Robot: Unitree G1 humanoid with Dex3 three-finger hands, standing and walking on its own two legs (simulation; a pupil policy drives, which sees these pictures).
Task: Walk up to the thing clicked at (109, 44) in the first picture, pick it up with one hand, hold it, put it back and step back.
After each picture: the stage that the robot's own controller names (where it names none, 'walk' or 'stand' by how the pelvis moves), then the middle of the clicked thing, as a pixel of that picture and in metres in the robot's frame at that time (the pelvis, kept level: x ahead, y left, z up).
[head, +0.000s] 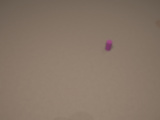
stand; (108, 45) +1.33 -0.32 -0.72
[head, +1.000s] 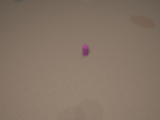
walk; (85, 50) +1.23 +0.03 -0.70
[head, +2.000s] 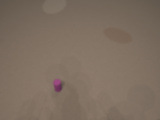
walk; (57, 85) +0.75 +0.24 -0.71
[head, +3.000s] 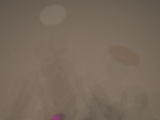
walk; out of the picture +0.44 +0.14 -0.70
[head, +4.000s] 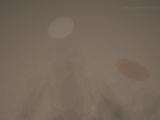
stand; out of the picture +0.36 +0.14 -0.72
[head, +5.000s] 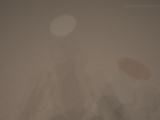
stand; out of the picture +0.36 +0.13 -0.72
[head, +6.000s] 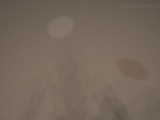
stand; out of the picture +0.36 +0.15 -0.73
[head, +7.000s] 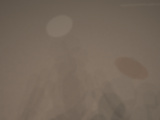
stand; out of the picture +0.35 +0.15 -0.73
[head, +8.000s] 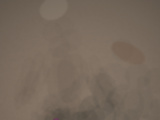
go down; out of the picture +0.36 +0.15 -0.71
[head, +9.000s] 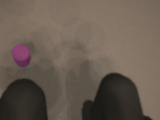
go down; (22, 56) +0.45 +0.18 -0.29
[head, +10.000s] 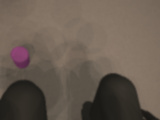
close in; (21, 58) +0.45 +0.18 -0.29
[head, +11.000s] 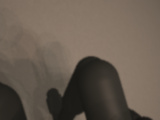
close in; out of the picture +0.44 +0.22 -0.23
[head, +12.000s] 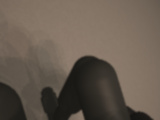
close; out of the picture +0.43 +0.23 -0.23
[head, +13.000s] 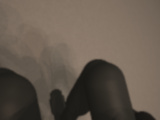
lift; out of the picture +0.36 +0.20 -0.22
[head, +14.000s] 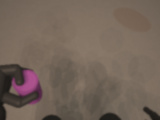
lift; (29, 88) +0.32 +0.16 -0.01
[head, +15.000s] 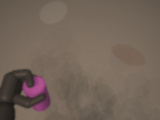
hold; (38, 94) +0.31 +0.15 +0.00
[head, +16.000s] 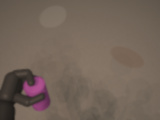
hold; (38, 94) +0.32 +0.15 -0.01
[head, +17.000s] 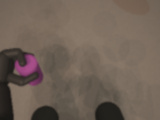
crouch; (30, 71) +0.39 +0.16 -0.08
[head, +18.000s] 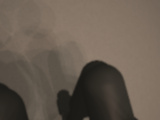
lower; out of the picture +0.44 +0.24 -0.21
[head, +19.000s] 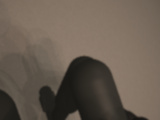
lower; out of the picture +0.44 +0.25 -0.23
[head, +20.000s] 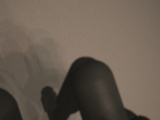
lower; out of the picture +0.44 +0.25 -0.23
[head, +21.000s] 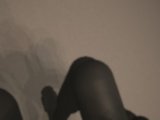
lower; out of the picture +0.44 +0.25 -0.24
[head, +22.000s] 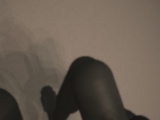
loosen; out of the picture +0.44 +0.25 -0.24
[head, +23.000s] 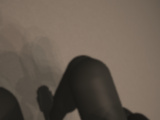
withdraw; out of the picture +0.43 +0.23 -0.24
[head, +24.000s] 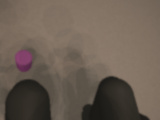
walk; (23, 61) +0.44 +0.19 -0.29
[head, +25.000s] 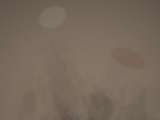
stand; out of the picture +0.36 +0.14 -0.65
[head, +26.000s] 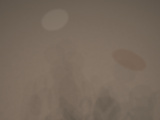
stand; out of the picture +0.37 +0.16 -0.67
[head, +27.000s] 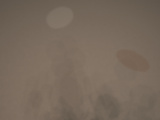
stand; out of the picture +0.37 +0.15 -0.67
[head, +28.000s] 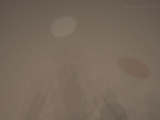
walk; out of the picture +0.38 +0.15 -0.72
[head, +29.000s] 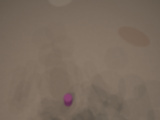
walk; (68, 100) +0.51 +0.08 -0.70
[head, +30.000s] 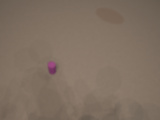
walk; (52, 68) +0.78 +0.20 -0.70
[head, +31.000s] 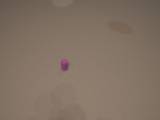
stand; (64, 65) +1.02 +0.18 -0.71
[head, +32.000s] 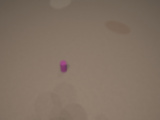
stand; (63, 66) +1.02 +0.18 -0.73
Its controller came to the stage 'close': yes
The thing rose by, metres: 0.72
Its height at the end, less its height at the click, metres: +0.00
